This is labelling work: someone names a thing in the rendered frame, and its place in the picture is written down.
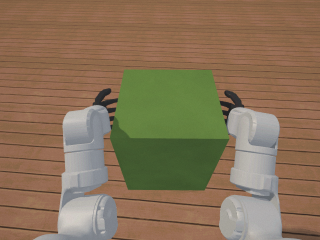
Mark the left robot hand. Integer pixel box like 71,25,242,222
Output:
92,88,118,129

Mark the left robot forearm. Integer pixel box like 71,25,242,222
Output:
57,105,111,231

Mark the left robot upper arm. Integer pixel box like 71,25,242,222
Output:
33,193,118,240

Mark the carton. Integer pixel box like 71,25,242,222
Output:
110,69,230,191

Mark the right robot upper arm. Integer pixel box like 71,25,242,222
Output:
219,195,301,240

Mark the right robot forearm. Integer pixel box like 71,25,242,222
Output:
226,107,282,233

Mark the right robot hand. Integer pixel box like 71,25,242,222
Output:
220,90,244,126

